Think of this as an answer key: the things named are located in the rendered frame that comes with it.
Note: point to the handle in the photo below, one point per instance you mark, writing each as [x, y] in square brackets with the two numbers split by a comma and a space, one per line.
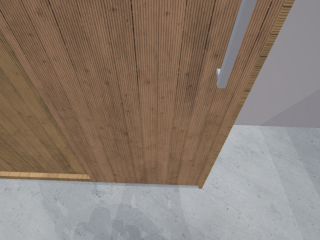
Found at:
[241, 23]

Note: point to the wardrobe door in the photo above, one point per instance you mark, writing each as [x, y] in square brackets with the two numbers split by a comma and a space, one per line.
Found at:
[132, 84]
[30, 138]

